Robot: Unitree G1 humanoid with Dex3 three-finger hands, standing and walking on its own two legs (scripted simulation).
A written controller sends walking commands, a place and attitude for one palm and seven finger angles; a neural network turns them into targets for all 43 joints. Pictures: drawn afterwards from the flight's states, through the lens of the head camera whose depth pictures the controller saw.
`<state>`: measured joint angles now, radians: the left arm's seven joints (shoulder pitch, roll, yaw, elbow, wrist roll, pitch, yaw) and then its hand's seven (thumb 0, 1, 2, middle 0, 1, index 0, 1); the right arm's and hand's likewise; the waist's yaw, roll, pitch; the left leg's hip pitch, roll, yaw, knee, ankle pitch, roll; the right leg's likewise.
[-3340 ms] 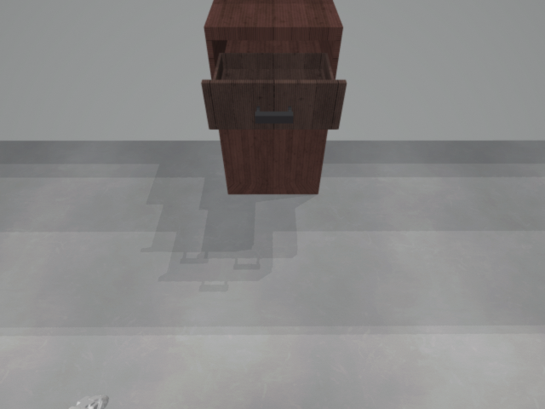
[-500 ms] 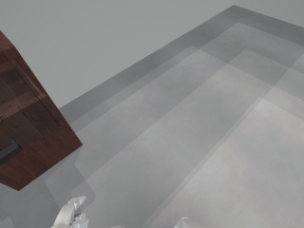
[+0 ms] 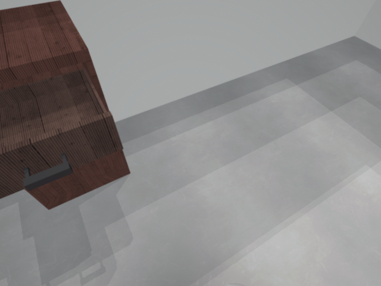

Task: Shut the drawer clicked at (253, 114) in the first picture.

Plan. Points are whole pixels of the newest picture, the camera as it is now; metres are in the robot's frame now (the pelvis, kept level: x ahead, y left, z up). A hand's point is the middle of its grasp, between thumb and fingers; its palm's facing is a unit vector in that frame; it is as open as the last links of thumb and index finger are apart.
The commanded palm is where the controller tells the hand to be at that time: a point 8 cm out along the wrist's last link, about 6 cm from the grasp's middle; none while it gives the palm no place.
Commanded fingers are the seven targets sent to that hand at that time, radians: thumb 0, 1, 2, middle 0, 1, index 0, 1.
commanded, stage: turn to face it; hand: left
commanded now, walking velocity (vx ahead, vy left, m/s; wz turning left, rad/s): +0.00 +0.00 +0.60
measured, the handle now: (47, 169) +0.41 +0.40 -0.08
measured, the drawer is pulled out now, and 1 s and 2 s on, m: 0.29 0.29 0.29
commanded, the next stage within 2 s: take the last steps up to it in 0.72 s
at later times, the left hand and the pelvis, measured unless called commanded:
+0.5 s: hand out of the picture -0.09 +0.17 -0.17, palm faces +0.38 -0.89 -0.25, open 7.4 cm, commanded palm none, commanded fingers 0.00 0.90 0.90 -0.20 -0.30 -0.20 -0.30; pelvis -0.05 -0.04 -0.01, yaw +20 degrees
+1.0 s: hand out of the picture -0.12 +0.17 -0.17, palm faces +0.45 -0.86 -0.23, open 7.4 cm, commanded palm none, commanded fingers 0.00 0.90 0.90 -0.20 -0.30 -0.20 -0.30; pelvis -0.08 -0.03 +0.00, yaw +26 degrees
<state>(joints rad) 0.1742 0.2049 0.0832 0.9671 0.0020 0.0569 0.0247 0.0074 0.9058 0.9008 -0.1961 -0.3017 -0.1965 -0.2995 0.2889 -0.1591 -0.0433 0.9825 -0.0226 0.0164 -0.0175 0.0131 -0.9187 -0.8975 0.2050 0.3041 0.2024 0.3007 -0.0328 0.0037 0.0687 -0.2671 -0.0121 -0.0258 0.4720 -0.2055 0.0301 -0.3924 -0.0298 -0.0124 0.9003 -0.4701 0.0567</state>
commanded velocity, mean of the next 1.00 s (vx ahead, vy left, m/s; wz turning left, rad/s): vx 0.06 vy -0.01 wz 0.33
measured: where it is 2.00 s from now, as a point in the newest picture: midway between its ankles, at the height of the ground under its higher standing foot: outside the picture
